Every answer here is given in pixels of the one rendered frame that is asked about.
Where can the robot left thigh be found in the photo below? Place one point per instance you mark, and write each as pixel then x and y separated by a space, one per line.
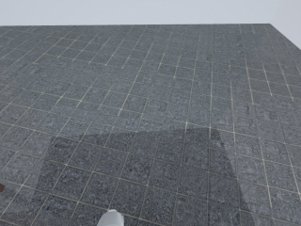
pixel 112 218

